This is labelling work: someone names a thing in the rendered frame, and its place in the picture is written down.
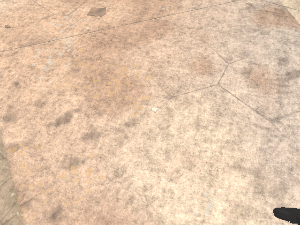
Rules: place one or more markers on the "robot right hand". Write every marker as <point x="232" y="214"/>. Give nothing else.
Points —
<point x="288" y="213"/>

